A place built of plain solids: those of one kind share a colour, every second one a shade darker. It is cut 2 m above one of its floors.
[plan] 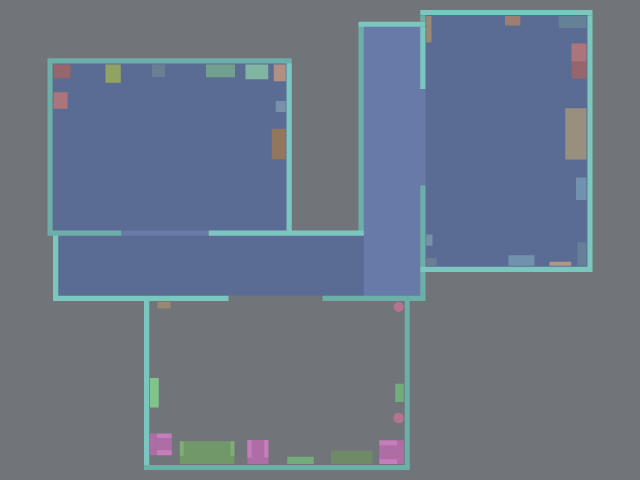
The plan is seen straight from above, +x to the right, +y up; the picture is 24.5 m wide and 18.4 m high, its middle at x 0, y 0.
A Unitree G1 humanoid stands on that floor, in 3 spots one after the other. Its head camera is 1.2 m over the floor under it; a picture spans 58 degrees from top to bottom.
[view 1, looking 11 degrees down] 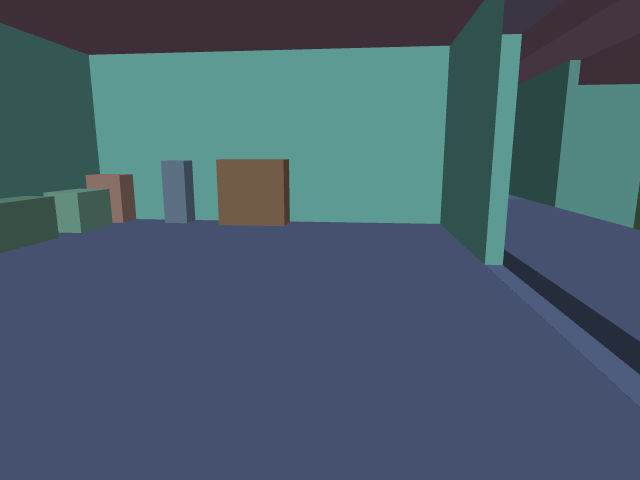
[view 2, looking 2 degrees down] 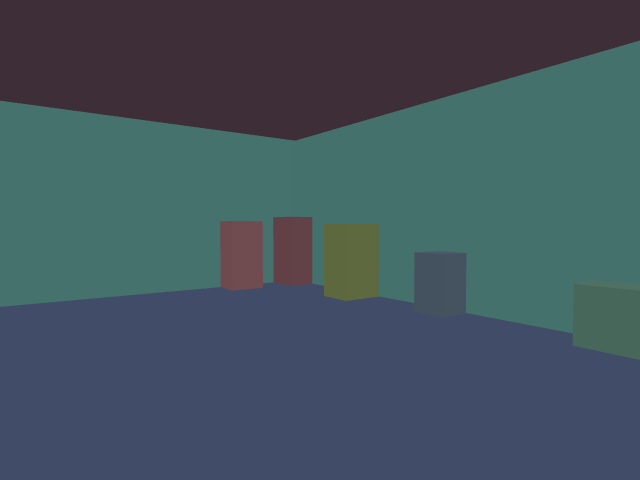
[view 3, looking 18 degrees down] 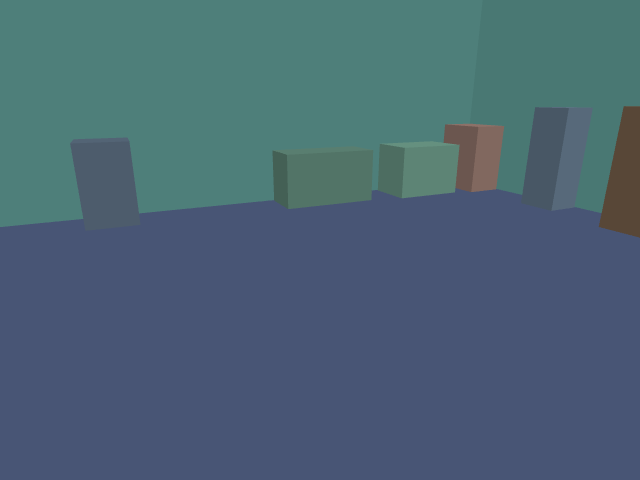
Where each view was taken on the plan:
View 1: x -9.16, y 1.71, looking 6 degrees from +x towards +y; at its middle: floor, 6.29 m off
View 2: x -2.39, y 1.71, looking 144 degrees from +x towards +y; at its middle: wall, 8.61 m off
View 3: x -6.08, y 1.71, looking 65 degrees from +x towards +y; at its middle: floor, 3.88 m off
